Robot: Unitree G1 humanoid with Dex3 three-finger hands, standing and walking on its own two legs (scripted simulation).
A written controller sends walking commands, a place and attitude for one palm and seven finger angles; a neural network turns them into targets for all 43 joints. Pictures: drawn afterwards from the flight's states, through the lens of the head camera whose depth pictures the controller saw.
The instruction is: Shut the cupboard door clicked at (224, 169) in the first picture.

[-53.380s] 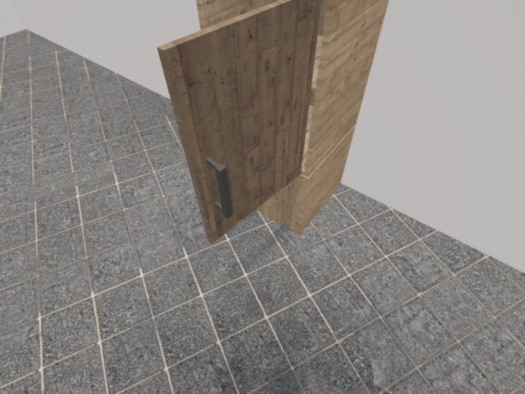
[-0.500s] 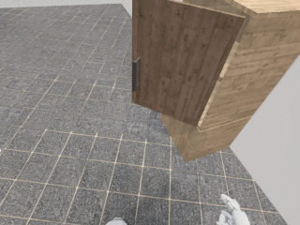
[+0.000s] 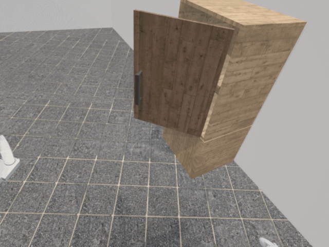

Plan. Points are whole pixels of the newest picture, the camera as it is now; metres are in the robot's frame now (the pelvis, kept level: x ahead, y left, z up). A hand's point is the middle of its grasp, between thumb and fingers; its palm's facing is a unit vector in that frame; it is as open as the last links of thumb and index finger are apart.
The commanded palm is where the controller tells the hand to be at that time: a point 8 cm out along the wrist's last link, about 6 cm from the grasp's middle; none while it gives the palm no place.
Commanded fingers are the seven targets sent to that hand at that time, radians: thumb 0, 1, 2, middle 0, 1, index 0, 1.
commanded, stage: stop stepping back and stand still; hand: left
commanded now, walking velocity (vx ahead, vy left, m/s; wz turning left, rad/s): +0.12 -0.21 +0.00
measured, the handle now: (139, 88) +0.89 +0.15 -0.09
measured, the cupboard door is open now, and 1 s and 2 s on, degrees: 45 45 45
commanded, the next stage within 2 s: let the arm hang, fingers relaxed in 0.70 s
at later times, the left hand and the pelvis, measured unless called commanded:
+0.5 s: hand out of the picture +0.17 +0.31 +0.16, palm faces +0.52 -0.80 -0.30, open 7.4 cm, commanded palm +0.10 +0.34 +0.20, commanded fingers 0.00 0.90 0.90 -0.20 -0.30 -0.20 -0.30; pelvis -0.03 +0.04 +0.01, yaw +1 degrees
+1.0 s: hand out of the picture +0.12 +0.26 -0.09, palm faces +0.03 -0.95 -0.32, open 7.4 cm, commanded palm none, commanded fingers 0.00 0.90 0.90 -0.20 -0.30 -0.20 -0.30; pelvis -0.04 +0.05 +0.00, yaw +1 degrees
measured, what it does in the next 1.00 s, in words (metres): steps on the spot: right foot, then left foot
